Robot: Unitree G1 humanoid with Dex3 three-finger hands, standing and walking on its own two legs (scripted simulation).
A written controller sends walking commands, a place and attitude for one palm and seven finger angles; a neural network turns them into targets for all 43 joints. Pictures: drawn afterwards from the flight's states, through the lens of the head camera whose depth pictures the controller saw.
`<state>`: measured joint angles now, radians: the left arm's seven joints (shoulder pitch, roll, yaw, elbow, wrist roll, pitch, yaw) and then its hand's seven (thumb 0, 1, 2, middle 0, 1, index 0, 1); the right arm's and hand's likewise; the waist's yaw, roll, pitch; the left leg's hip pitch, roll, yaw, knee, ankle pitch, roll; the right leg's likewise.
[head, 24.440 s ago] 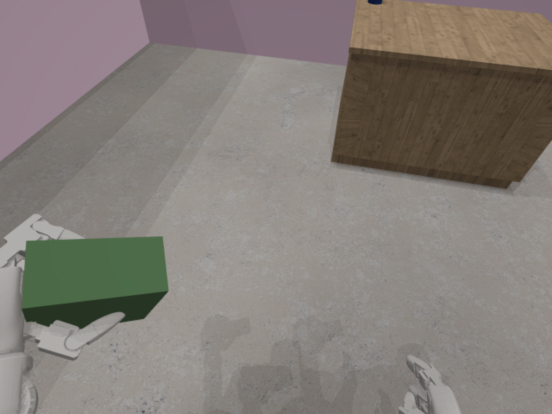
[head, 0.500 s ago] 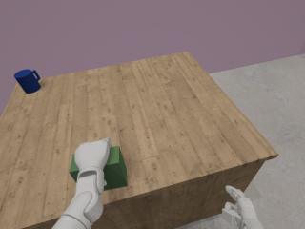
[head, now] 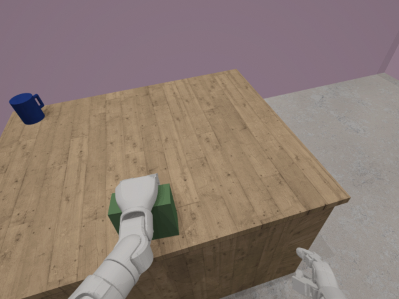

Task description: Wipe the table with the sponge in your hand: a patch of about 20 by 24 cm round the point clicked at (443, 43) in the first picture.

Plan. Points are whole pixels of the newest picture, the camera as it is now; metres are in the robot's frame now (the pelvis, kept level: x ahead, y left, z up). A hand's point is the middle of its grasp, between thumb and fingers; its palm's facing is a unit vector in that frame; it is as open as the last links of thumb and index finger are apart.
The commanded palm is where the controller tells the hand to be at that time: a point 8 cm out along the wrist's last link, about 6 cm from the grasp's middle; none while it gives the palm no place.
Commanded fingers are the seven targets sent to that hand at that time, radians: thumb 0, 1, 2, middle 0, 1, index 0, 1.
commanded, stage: wipe forward along the third lane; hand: left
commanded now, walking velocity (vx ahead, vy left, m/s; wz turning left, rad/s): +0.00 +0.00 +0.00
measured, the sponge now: (148, 219) +0.30 +0.18 -0.04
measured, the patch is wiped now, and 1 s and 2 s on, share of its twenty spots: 0.95 1.00 1.00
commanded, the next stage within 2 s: wipe back along the third lane in 1.48 s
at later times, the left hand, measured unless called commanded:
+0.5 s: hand (145, 192) +0.35 +0.19 +0.01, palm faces -0.08 -0.03 -1.00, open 10.2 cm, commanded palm +0.33 +0.19 +0.04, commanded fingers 0.00 0.10 1.30 -1.20 -1.60 -1.20 -1.60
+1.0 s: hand (144, 174) +0.40 +0.21 +0.01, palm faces -0.10 -0.02 -0.99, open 10.2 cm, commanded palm +0.38 +0.22 +0.04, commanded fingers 0.00 0.10 1.30 -1.20 -1.60 -1.20 -1.60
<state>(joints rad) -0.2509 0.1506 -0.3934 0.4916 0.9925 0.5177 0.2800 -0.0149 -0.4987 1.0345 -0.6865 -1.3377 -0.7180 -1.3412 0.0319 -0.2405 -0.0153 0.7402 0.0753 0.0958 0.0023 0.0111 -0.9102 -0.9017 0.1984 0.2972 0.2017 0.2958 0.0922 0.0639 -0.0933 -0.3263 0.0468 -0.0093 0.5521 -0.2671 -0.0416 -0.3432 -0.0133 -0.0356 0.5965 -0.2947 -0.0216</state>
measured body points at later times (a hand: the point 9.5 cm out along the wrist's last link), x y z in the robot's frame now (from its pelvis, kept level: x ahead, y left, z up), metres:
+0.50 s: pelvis -0.02 +0.00 -0.01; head -0.01 -0.03 +0.44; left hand +0.35 +0.19 +0.06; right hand +0.13 -0.25 -0.13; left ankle +0.01 +0.16 -0.73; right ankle +0.01 -0.11 -0.73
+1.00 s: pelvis -0.02 +0.00 -0.01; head +0.02 -0.02 +0.44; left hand +0.40 +0.21 +0.06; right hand +0.09 -0.26 -0.14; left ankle +0.01 +0.16 -0.73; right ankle +0.01 -0.11 -0.73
